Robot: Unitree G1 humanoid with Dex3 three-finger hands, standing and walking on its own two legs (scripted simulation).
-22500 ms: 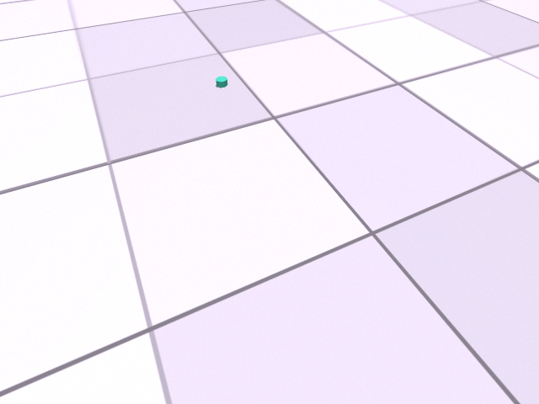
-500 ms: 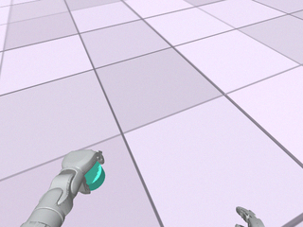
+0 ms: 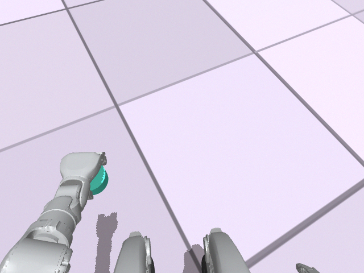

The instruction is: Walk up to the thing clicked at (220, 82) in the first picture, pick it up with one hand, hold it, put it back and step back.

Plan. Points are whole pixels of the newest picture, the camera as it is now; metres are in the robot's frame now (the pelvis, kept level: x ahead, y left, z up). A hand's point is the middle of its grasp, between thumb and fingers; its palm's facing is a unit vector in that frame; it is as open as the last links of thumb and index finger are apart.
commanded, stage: crouch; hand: left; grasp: from above
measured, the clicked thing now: (91, 178) +0.38 +0.23 -0.15
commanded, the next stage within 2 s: lower in 1.34 s
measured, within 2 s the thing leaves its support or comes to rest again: neither
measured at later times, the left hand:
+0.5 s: hand (106, 190) +0.40 +0.24 -0.34, palm faces -0.44 -0.01 -0.90, open 10.1 cm
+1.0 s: hand (111, 190) +0.43 +0.24 -0.43, palm faces -0.45 -0.01 -0.89, open 10.2 cm
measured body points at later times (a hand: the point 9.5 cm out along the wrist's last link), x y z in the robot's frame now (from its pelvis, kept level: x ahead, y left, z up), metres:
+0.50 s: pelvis -0.03 +0.00 -0.19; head +0.18 +0.03 +0.21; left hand +0.42 +0.23 -0.29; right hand +0.03 -0.27 -0.31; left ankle +0.05 +0.12 -0.61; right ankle +0.04 -0.14 -0.61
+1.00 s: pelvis -0.04 +0.00 -0.27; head +0.20 +0.03 +0.11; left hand +0.45 +0.24 -0.38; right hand -0.01 -0.28 -0.39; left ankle +0.05 +0.12 -0.61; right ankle +0.04 -0.14 -0.61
